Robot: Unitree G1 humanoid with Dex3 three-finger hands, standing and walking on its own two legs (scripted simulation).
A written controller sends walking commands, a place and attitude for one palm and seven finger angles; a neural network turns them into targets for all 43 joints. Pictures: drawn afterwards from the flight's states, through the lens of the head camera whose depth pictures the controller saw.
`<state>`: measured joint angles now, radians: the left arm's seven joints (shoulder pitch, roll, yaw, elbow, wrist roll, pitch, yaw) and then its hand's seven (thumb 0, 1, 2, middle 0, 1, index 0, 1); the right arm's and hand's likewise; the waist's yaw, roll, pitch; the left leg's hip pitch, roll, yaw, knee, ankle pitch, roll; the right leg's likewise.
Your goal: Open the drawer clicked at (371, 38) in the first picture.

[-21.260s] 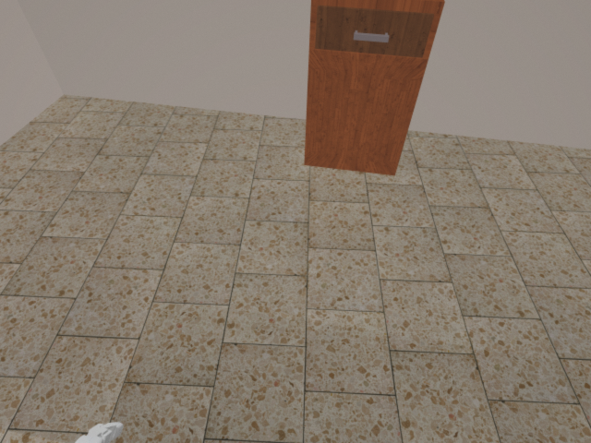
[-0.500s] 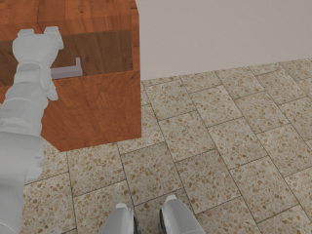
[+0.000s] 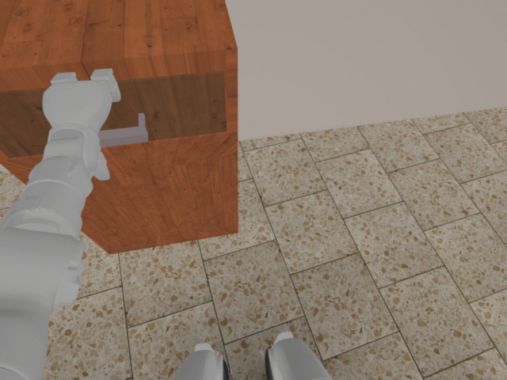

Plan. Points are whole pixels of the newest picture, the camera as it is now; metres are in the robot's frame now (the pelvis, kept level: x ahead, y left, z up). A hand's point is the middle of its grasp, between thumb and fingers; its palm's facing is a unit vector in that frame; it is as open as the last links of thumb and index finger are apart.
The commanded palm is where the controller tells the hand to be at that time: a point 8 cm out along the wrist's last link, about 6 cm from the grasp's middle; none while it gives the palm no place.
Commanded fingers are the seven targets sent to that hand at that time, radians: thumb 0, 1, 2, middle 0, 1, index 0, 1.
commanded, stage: re-aim the fingers above the handle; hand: left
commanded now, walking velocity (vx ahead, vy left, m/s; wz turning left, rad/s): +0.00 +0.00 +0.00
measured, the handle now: (108, 130) +0.57 +0.21 +0.00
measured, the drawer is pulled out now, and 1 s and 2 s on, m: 0.00 0.00 0.00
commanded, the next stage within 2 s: lower the fingers behind the handle in 2.00 s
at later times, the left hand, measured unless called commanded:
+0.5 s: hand (95, 126) +0.52 +0.21 +0.06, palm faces +0.01 -0.01 -1.00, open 13.5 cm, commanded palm +0.53 +0.24 +0.09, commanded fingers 0.00 -0.50 0.30 -0.30 -1.20 -0.30 -1.20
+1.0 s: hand (95, 126) +0.52 +0.21 +0.06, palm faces +0.01 -0.01 -1.00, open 13.5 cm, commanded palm +0.51 +0.24 +0.09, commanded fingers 0.00 -0.50 0.30 -0.30 -1.20 -0.30 -1.20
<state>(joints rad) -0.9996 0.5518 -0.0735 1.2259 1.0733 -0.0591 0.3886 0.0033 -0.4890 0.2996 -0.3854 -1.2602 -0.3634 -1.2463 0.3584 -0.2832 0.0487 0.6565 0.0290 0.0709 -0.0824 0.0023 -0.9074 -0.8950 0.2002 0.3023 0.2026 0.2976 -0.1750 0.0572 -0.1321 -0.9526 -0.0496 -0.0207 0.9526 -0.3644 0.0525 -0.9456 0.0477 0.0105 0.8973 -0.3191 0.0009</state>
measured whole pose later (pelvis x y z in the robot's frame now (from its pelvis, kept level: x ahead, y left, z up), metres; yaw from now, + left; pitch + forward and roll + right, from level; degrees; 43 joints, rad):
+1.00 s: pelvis +0.01 -0.01 +0.00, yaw +0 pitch +21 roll -1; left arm -0.99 0.56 -0.04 1.25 1.09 -0.07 0.39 0.00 -0.49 0.30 -0.38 -1.23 -0.35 -1.26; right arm 0.35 -0.28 0.03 0.67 0.02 0.07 -0.07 0.00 -0.91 -0.90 0.20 0.30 0.20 0.30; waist -0.17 0.05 -0.13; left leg -0.93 -0.04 -0.03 0.93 -0.36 0.04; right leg -0.92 0.06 0.01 0.88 -0.32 -0.01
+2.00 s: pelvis +0.03 -0.01 +0.01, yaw +0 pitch +20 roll -1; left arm -0.90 0.49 -0.06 1.17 1.09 -0.04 0.41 0.00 -0.49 0.30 -0.37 -1.24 -0.33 -1.28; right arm 0.35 -0.27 0.00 0.67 0.02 0.09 -0.05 0.00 -0.91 -0.90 0.20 0.30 0.20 0.30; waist -0.12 0.05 -0.15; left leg -0.84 -0.04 -0.03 0.88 -0.38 0.04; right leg -0.84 0.06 0.01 0.83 -0.34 -0.02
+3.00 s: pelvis +0.00 -0.01 -0.02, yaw +0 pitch +22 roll -2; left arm -1.01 0.55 -0.09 1.20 1.08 -0.02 0.39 0.00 -0.49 0.30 -0.33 -1.28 -0.29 -1.35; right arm 0.33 -0.28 0.04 0.65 0.03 0.05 -0.07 0.00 -0.91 -0.90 0.20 0.30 0.20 0.30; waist -0.16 0.04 -0.16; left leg -1.04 -0.04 -0.02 1.04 -0.40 0.04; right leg -1.03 0.05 0.00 1.00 -0.36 -0.01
